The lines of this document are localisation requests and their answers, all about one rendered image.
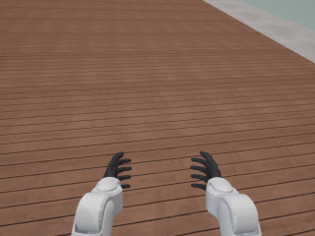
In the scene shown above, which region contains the robot left hand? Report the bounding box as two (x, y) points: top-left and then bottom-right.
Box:
(103, 151), (132, 189)

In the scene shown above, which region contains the left robot forearm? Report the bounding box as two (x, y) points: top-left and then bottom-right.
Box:
(71, 177), (123, 236)

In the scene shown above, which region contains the right robot forearm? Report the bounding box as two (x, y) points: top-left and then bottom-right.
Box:
(206, 177), (262, 236)

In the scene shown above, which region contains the robot right hand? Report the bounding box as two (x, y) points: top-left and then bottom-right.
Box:
(190, 150), (222, 191)

